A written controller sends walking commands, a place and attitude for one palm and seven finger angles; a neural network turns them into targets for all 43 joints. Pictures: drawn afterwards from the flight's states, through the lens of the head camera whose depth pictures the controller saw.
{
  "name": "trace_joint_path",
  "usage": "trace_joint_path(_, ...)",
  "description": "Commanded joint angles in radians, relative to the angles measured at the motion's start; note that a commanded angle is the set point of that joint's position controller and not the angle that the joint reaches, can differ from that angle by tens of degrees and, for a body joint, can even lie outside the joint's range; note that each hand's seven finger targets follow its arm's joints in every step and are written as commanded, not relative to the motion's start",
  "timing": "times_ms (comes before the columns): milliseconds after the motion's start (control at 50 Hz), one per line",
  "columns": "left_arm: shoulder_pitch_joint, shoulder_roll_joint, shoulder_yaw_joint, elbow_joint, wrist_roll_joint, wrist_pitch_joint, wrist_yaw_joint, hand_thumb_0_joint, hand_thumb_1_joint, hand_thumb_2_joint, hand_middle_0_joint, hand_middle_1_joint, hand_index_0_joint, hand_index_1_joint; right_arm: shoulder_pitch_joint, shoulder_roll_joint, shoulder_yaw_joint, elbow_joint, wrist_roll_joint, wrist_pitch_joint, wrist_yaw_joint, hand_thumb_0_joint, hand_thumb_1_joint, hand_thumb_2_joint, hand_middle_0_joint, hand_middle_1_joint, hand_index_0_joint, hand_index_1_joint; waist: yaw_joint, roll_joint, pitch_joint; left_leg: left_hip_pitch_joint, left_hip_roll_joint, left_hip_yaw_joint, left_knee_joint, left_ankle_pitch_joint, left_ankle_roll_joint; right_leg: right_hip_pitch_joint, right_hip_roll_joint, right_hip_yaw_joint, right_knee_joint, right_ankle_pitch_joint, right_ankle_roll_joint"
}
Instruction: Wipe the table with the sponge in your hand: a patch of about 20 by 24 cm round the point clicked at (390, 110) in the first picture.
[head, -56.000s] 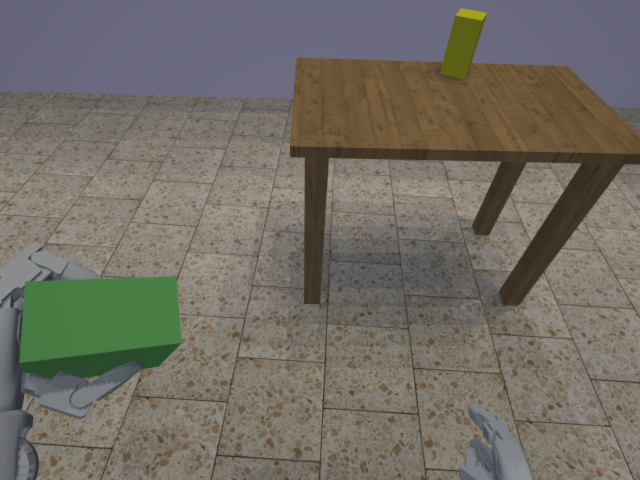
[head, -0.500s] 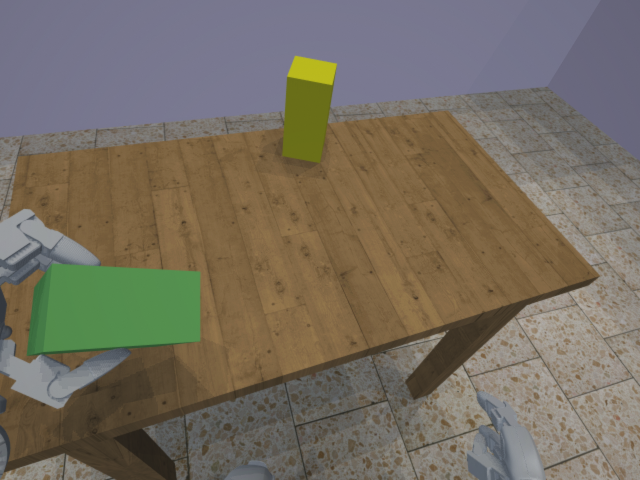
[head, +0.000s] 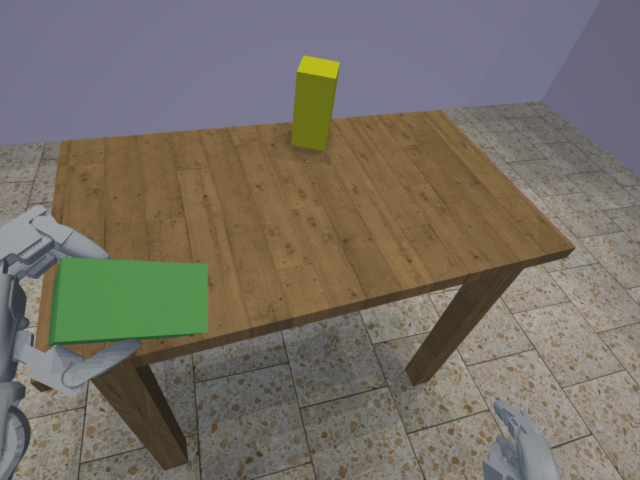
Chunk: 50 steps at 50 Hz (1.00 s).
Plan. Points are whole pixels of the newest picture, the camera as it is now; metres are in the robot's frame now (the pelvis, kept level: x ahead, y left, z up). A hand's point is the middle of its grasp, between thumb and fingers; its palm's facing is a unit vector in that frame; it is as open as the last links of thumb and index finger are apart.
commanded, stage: step back with the hand held close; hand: left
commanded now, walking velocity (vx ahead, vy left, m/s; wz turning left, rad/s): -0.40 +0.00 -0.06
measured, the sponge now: (147, 305) +0.25 +0.19 +0.14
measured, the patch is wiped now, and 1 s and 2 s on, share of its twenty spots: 1.00 1.00 1.00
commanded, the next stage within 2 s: stop stepping back and stand still in 0.14 s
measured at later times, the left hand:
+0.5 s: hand out of the picture +0.06 +0.21 +0.17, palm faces +0.36 -0.88 -0.30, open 10.2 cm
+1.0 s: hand out of the picture -0.09 +0.23 +0.17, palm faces +0.39 -0.88 -0.29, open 10.2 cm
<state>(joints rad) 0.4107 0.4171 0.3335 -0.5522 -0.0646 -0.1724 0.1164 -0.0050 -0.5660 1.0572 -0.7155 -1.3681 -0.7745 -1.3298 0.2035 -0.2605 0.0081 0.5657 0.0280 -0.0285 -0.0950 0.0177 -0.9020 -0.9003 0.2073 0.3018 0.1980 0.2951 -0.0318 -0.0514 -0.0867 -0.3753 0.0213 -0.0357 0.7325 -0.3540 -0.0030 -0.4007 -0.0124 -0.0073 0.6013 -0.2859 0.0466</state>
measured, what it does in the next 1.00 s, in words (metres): walks backwards: right foot, then left foot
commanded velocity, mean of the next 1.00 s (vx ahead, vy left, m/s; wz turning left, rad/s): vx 0.08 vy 0.04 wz -0.01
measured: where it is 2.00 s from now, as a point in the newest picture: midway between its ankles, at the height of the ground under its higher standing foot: outside the picture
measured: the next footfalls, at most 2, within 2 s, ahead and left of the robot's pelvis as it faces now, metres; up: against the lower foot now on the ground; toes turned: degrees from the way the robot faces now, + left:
right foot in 0.38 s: -0.08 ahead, -0.14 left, +0.00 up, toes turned -2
left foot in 0.62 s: -0.27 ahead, +0.10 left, +0.00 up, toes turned +1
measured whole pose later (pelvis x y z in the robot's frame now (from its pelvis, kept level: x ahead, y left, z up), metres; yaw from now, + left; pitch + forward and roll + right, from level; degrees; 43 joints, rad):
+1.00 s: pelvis -0.29 -0.01 -0.01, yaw +2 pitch -1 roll -2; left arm 0.47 0.36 0.33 -0.55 -0.07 -0.11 0.09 -0.01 -0.57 1.06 -0.71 -1.38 -0.77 -1.34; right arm 0.26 -0.19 0.03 0.65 0.04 -0.04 -0.03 0.02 -0.90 -0.90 0.21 0.30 0.20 0.30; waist -0.01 -0.03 -0.09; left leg -0.42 0.02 -0.01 0.97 -0.42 0.06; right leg -0.47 0.02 -0.08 0.70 -0.23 -0.04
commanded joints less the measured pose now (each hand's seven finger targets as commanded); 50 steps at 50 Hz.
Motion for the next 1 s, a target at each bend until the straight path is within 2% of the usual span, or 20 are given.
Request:
trace_joint_path(0, 0.030, 0.147, 0.144, -0.299, -0.004, -0.067, 0.025, 0.000, 0.100, 1.300, -1.200, -1.600, -1.200, -1.600, -0.065, -0.097, -0.077, -0.163, 0.002, -0.066, 0.023, 0.000, -0.900, -0.900, 0.200, 0.300, 0.200, 0.300, 0.037, 0.300, -0.181, 0.451, 0.316, -0.230, -0.229, 1.104, 0.133, -0.259, 0.021, 0.072, 0.341, -0.191, -0.048)
trace_joint_path(80, 0.014, 0.128, 0.107, -0.549, 0.000, -0.033, 0.017, 0.000, 0.100, 1.300, -1.200, -1.600, -1.200, -1.600, -0.063, -0.094, -0.066, -0.149, -0.009, -0.113, 0.062, 0.000, -0.900, -0.900, 0.200, 0.300, 0.200, 0.300, 0.021, 0.269, -0.188, 0.429, 0.246, -0.174, -0.203, 1.129, 0.088, -0.212, 0.036, 0.055, 0.282, -0.142, -0.017)
trace_joint_path(220, 0.054, 0.117, 0.134, -0.312, 0.001, 0.030, 0.047, 0.000, 0.100, 1.300, -1.200, -1.600, -1.200, -1.600, -0.069, -0.081, -0.057, -0.118, -0.017, -0.125, 0.045, 0.000, -0.900, -0.900, 0.200, 0.300, 0.200, 0.300, 0.025, 0.268, -0.035, 0.109, 0.274, -0.168, -0.320, 0.472, 0.099, -0.049, 0.040, 0.041, 0.240, -0.046, -0.032)
trace_joint_path(340, -0.019, 0.108, 0.110, -0.150, 0.013, 0.030, 0.030, 0.000, 0.100, 1.300, -1.200, -1.600, -1.200, -1.600, -0.068, -0.097, -0.029, -0.143, 0.001, -0.108, 0.036, 0.000, -0.900, -0.900, 0.200, 0.300, 0.200, 0.300, 0.037, 0.132, -0.007, -0.136, 0.123, -0.099, -0.140, -0.280, 0.057, 0.236, 0.027, -0.043, -0.167, 0.103, -0.051)
trace_joint_path(380, -0.050, 0.137, 0.097, -0.137, 0.013, 0.024, 0.022, 0.000, 0.100, 1.300, -1.200, -1.600, -1.200, -1.600, -0.072, -0.086, -0.039, -0.143, 0.008, -0.106, 0.039, 0.000, -0.900, -0.900, 0.200, 0.300, 0.200, 0.300, 0.030, -0.175, -0.046, -0.128, -0.057, 0.036, 0.483, -0.211, -0.002, 0.134, -0.225, 0.175, -0.310, 0.253, -0.193)
trace_joint_path(400, -0.121, 0.101, 0.042, -0.152, -0.003, 0.023, 0.015, 0.000, 0.100, 1.300, -1.200, -1.600, -1.200, -1.600, -0.078, -0.088, -0.048, -0.137, 0.026, -0.103, 0.037, 0.000, -0.900, -0.900, 0.200, 0.300, 0.200, 0.300, 0.013, -0.271, -0.048, -0.139, -0.050, -0.037, 0.732, -0.150, -0.015, 0.002, -0.350, 0.328, -0.347, 0.270, -0.250)
trace_joint_path(420, -0.159, 0.100, 0.030, -0.182, 0.003, 0.012, 0.005, 0.000, 0.100, 1.300, -1.200, -1.600, -1.200, -1.600, -0.078, -0.110, -0.057, -0.124, 0.023, -0.103, 0.045, 0.000, -0.900, -0.900, 0.200, 0.300, 0.200, 0.300, 0.012, -0.279, -0.035, -0.104, -0.029, -0.112, 0.818, -0.064, -0.018, -0.122, -0.335, 0.332, -0.343, 0.184, -0.254)
trace_joint_path(500, -0.067, 0.167, 0.099, -0.187, 0.001, 0.021, -0.010, 0.000, 0.100, 1.300, -1.200, -1.600, -1.200, -1.600, -0.094, -0.062, -0.020, -0.089, 0.007, -0.059, 0.057, 0.000, -0.900, -0.900, 0.200, 0.300, 0.200, 0.300, -0.023, 0.077, 0.018, -0.011, 0.041, -0.050, 0.632, 0.076, 0.029, -0.392, -0.241, 0.108, -0.229, -0.023, -0.170)
trace_joint_path(580, 0.013, 0.218, 0.189, -0.263, -0.007, 0.020, 0.009, 0.000, 0.100, 1.300, -1.200, -1.600, -1.200, -1.600, -0.027, -0.090, -0.041, -0.109, 0.027, -0.091, 0.047, 0.000, -0.900, -0.900, 0.200, 0.300, 0.200, 0.300, 0.030, -0.013, -0.117, 0.085, 0.022, 0.003, -0.028, -0.033, 0.076, -0.154, -0.217, 0.127, -0.062, 0.129, -0.136)
trace_joint_path(640, 0.018, 0.209, 0.210, -0.347, 0.000, 0.008, 0.027, 0.000, 0.100, 1.300, -1.200, -1.600, -1.200, -1.600, -0.005, -0.090, -0.062, -0.139, 0.012, -0.111, 0.023, 0.000, -0.900, -0.900, 0.200, 0.300, 0.200, 0.300, 0.052, 0.220, -0.235, 0.170, 0.043, 0.095, -0.506, 0.292, 0.074, 0.061, -0.032, -0.010, 0.333, 0.125, -0.084)
trace_joint_path(660, -0.025, 0.212, 0.200, -0.406, 0.020, -0.008, 0.033, 0.000, 0.100, 1.300, -1.200, -1.600, -1.200, -1.600, -0.037, -0.077, -0.066, -0.148, 0.001, -0.126, 0.019, 0.000, -0.900, -0.900, 0.200, 0.300, 0.200, 0.300, 0.052, 0.458, -0.200, 0.264, 0.121, 0.041, -0.441, 0.563, 0.092, -0.071, 0.072, -0.129, 0.472, -0.096, -0.051)
trace_joint_path(680, -0.022, 0.219, 0.195, -0.381, 0.028, -0.024, 0.044, 0.000, 0.100, 1.300, -1.200, -1.600, -1.200, -1.600, -0.030, -0.061, -0.053, -0.132, 0.003, -0.158, 0.005, 0.000, -0.900, -0.900, 0.200, 0.300, 0.200, 0.300, 0.014, 0.547, -0.150, 0.333, 0.172, 0.013, -0.360, 0.730, 0.117, -0.192, 0.076, -0.131, 0.518, -0.244, -0.057)
trace_joint_path(700, -0.094, 0.201, 0.145, -0.365, 0.033, -0.027, 0.036, 0.000, 0.100, 1.300, -1.200, -1.600, -1.200, -1.600, -0.066, -0.063, -0.039, -0.121, -0.011, -0.156, 0.015, 0.000, -0.900, -0.900, 0.200, 0.300, 0.200, 0.300, -0.008, 0.587, 0.020, 0.165, 0.250, -0.209, -0.376, 0.624, 0.178, -0.291, -0.009, 0.002, 0.480, -0.272, -0.063)
trace_joint_path(740, -0.147, 0.082, 0.054, -0.120, 0.032, -0.023, -0.002, 0.000, 0.100, 1.300, -1.200, -1.600, -1.200, -1.600, -0.037, -0.085, -0.033, -0.015, -0.002, -0.157, 0.044, 0.000, -0.900, -0.900, 0.200, 0.300, 0.200, 0.300, 0.020, 0.155, 0.197, -0.028, 0.261, -0.186, -0.331, 0.481, 0.160, -0.179, -0.047, 0.063, 0.345, -0.142, -0.072)
trace_joint_path(800, -0.184, 0.076, 0.032, -0.007, 0.009, 0.028, -0.014, 0.000, 0.100, 1.300, -1.200, -1.600, -1.200, -1.600, -0.031, -0.125, -0.053, -0.083, 0.016, -0.139, 0.033, 0.000, -0.900, -0.900, 0.200, 0.300, 0.200, 0.300, 0.056, -0.067, 0.046, -0.032, 0.068, -0.034, 0.176, 0.194, 0.108, 0.236, 0.000, -0.054, -0.237, 0.260, -0.076)
trace_joint_path(820, -0.176, 0.090, 0.043, -0.019, 0.003, 0.030, -0.018, 0.000, 0.100, 1.300, -1.200, -1.600, -1.200, -1.600, -0.032, -0.109, -0.060, -0.093, 0.024, -0.132, 0.031, 0.000, -0.900, -0.900, 0.200, 0.300, 0.200, 0.300, 0.024, -0.201, -0.002, -0.095, -0.031, 0.059, 0.385, -0.023, 0.079, 0.290, -0.122, 0.050, -0.265, 0.398, -0.132)
trace_joint_path(840, -0.134, 0.132, 0.089, -0.053, -0.004, 0.024, -0.014, 0.000, 0.100, 1.300, -1.200, -1.600, -1.200, -1.600, -0.051, -0.109, -0.066, -0.115, 0.021, -0.125, 0.023, 0.000, -0.900, -0.900, 0.200, 0.300, 0.200, 0.300, 0.014, -0.240, -0.033, -0.145, -0.061, 0.007, 0.504, -0.153, 0.054, 0.189, -0.266, 0.330, -0.279, 0.389, -0.200)
trace_joint_path(880, -0.081, 0.160, 0.136, -0.142, -0.002, -0.002, -0.020, 0.000, 0.100, 1.300, -1.200, -1.600, -1.200, -1.600, -0.015, -0.110, -0.074, -0.094, 0.020, -0.087, 0.046, 0.000, -0.900, -0.900, 0.200, 0.300, 0.200, 0.300, 0.022, -0.109, -0.028, -0.069, 0.020, -0.092, 0.488, -0.107, 0.047, -0.078, -0.349, 0.473, -0.330, -0.049, -0.250)
trace_joint_path(920, -0.053, 0.120, 0.106, -0.215, -0.007, 0.004, -0.027, 0.000, 0.100, 1.300, -1.200, -1.600, -1.200, -1.600, -0.055, -0.040, -0.032, -0.079, 0.015, -0.055, 0.062, 0.000, -0.900, -0.900, 0.200, 0.300, 0.200, 0.300, -0.011, -0.062, 0.010, 0.114, 0.059, -0.043, 0.330, -0.055, 0.072, -0.372, -0.264, 0.269, -0.299, -0.287, -0.198)
trace_joint_path(980, -0.082, 0.129, 0.095, -0.284, -0.011, 0.023, 0.002, 0.000, 0.100, 1.300, -1.200, -1.600, -1.200, -1.600, -0.071, -0.045, -0.009, -0.096, 0.007, -0.078, 0.029, 0.000, -0.900, -0.900, 0.200, 0.300, 0.200, 0.300, -0.010, 0.110, -0.037, 0.231, 0.020, 0.035, -0.110, -0.062, 0.073, -0.337, -0.107, 0.031, -0.083, -0.339, -0.110)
